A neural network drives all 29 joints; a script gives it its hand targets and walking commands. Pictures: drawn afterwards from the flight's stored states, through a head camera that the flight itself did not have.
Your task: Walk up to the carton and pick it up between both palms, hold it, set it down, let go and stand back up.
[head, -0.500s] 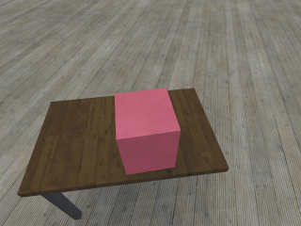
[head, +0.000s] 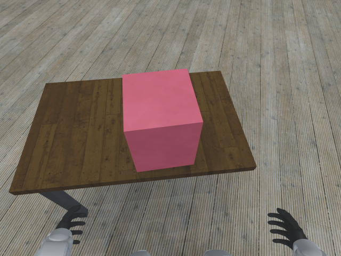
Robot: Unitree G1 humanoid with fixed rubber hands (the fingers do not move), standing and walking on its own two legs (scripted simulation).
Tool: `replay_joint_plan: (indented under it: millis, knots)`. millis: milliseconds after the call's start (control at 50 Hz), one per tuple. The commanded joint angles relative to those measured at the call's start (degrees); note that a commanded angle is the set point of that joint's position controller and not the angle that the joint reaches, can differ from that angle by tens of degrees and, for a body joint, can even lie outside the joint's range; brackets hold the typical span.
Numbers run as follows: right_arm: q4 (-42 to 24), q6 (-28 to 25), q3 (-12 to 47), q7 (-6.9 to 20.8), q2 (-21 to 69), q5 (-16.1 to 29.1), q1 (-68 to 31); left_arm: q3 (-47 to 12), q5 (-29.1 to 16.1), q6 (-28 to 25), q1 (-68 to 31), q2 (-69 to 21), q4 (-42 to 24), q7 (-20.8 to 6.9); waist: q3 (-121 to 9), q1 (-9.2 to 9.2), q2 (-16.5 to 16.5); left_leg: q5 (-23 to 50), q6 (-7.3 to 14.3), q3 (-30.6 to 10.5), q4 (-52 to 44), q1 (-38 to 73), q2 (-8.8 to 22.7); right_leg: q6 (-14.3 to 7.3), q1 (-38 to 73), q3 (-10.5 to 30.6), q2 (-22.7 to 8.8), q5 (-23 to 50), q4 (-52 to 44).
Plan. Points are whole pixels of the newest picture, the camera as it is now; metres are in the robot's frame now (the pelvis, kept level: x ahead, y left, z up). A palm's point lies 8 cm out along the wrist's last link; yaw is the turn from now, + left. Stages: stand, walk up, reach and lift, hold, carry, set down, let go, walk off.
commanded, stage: reach and lift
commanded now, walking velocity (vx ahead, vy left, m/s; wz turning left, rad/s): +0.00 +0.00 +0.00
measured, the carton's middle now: (160, 122) +0.51 +0.03 -0.08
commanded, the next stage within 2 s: none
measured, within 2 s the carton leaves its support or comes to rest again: neither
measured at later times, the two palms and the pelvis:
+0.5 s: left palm (61, 252) +0.16 +0.27 -0.07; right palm (286, 251) +0.13 -0.24 -0.08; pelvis +0.00 -0.01 +0.01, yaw -1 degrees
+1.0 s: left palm (76, 223) +0.22 +0.24 -0.06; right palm (273, 212) +0.21 -0.22 -0.05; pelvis +0.02 +0.00 +0.02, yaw -2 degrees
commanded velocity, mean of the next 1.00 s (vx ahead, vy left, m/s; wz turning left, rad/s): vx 0.00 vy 0.00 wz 0.00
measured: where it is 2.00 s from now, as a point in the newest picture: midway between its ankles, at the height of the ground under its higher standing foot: outside the picture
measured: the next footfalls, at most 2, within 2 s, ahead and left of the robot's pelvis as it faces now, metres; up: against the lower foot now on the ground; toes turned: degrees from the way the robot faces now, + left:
none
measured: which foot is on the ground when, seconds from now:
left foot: down 0.00-1.00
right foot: down 0.00-1.00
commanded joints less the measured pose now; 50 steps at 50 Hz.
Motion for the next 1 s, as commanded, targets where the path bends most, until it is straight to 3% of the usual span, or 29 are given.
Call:
replay_joint_plan:
  millis: [0,60,120,220,280,340,420,520,660,720,820,980]
  knots:
    - [-4.84,-2.48,-0.22,-1.51,-13.2,3.01,5.67,5.33,4.07,0.64,6.92,5.79,-9.96,-0.1,-23.87,0.1,3.24,28.59,-2.07,4.67,-2.97,17.39,-2.32,-0.86,4.39,-5.83,1.74,30.12,-5.97]
    - [-7.31,-3.15,-0.21,-1.87,-10.57,1.67,5.54,5.79,4.38,-1.44,5.68,5.29,-8.45,-0.12,-16.77,1.25,0.49,19.74,-0.92,4.94,-6.13,14.55,-2.86,-0.41,3.33,-4.86,1.79,23.13,-8.92]
    - [-10.13,-3.06,-0.04,-1.81,-6.95,-0.37,4.29,6.95,3.67,-3.52,2.16,6.02,-8.98,0.21,-10.18,2.67,-0.16,10.73,0.15,5.75,-9.07,10.01,-3.21,-0.38,1.49,-2.93,1.08,12.84,-11.2]
    - [-15.22,-3.9,-0.73,-1.82,-3.77,-1.96,4.81,5.68,-0.94,-7.69,-0.9,5.74,-10.81,0.94,-9.8,2.16,-0.7,4.41,0.94,6.68,-11.62,7.43,-3.12,-0.67,-0.2,-1.36,0.34,6.61,-12.53]
    - [-16.94,-5.81,-0.09,-2.01,-2.72,-1.52,6.44,4.66,-3.16,-10.98,-0.16,5.98,-12.57,1.82,-13.49,2.11,1.76,7.04,0.34,6.96,-10.98,7.38,-2.92,-1.04,-0.3,-0.83,0.4,8.12,-12.28]
    - [-18.83,-8.06,-0.02,-2.91,-2.37,-1.68,6.48,3.41,-5.55,-13.92,-0.27,6.6,-12.93,2.11,-16.36,1.15,0.84,7.58,0.19,6.8,-10.12,7.97,-2.78,-0.83,-0.8,-1.17,0.78,8.55,-11.99]
    - [-19.49,-10.7,0.28,-3.53,-2.11,-1.81,6.1,3.05,-7.21,-17.54,0.43,7.17,-12.16,2.78,-19.14,1.78,1.45,8.44,0.16,6.75,-9.97,7.69,-2.6,-1.0,-1.06,-1.35,0.81,8.16,-11.81]
    - [-16.37,-12.8,0.77,-3.62,-2.37,-0.89,5.01,1.8,-8.89,-21.2,0.09,5.66,-7.73,3.41,-19.43,1.62,1.17,9.54,-0.43,5.91,-11.08,8.39,-2.18,-1.88,-1.07,-1.51,1.64,6.96,-12.64]
    - [-11.97,-15.06,2.02,-2.81,-2.52,1.57,0.54,1.14,-9.12,-26.87,-3.37,3.26,-0.76,4.29,-18.31,4.04,2.19,12.17,-1.24,5.44,-12.53,9.37,-2.04,-2.66,0.06,-1.58,2.35,6.77,-13.87]
    - [-10.02,-16.26,2.63,-2.48,-2.72,3.2,-0.68,0.3,-9.26,-29.18,-4.23,2.14,1.42,4.37,-17.19,4.08,2.43,13.3,-1.51,5.15,-12.84,10.13,-2.04,-2.72,0.32,-1.38,2.5,7.16,-14.44]
    - [-8.72,-19.4,3.65,-1.74,-3.39,5.82,-1.88,-0.56,-9.08,-34.36,-4.03,0.27,0.37,4.96,-18.21,4.18,4.0,17.99,-2.54,4.97,-12.87,13.25,-2.57,-2.93,0.64,-1.27,2.69,9.66,-15.52]
    - [-6.82,-25.22,6.28,-1.57,-3.8,8.76,-3.8,-0.44,-9.99,-43.36,-3.72,-0.26,0.99,4.59,-20.74,4.6,2.1,22.61,-2.62,5.12,-11.7,14.91,-3.24,-2.21,2.34,0.08,2.53,14.21,-15.04]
